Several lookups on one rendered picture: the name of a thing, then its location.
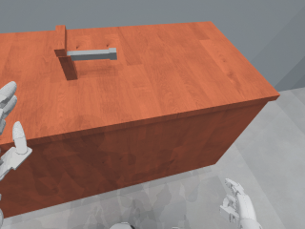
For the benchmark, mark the robot left hand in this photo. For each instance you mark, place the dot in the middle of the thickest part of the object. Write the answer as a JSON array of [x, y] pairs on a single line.
[[15, 156]]

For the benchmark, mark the right robot forearm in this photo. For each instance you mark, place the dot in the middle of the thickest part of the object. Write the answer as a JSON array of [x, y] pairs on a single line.
[[249, 224]]

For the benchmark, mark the counter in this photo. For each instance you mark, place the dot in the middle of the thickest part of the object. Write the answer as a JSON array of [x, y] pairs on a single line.
[[175, 100]]

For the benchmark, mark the robot right hand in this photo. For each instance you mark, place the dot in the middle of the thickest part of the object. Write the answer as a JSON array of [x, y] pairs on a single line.
[[241, 205]]

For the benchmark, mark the tap lever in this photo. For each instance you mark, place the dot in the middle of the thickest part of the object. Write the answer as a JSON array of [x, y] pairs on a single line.
[[109, 53]]

